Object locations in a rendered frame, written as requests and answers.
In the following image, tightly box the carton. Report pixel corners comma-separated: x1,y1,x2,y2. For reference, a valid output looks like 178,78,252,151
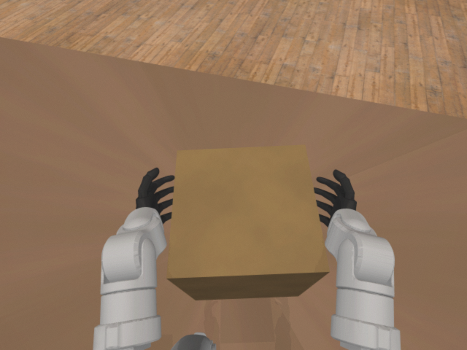
166,144,330,300

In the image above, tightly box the right robot forearm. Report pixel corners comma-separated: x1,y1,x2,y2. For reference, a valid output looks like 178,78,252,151
325,209,401,350

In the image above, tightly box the left robot forearm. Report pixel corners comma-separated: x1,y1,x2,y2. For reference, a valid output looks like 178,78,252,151
93,207,167,350

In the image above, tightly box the right robot hand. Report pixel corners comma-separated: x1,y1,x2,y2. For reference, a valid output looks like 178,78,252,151
314,170,357,227

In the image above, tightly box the left robot hand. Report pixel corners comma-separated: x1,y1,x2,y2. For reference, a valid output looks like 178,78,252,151
136,168,174,223

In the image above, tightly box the left robot thigh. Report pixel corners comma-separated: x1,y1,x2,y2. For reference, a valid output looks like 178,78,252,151
171,335,216,350

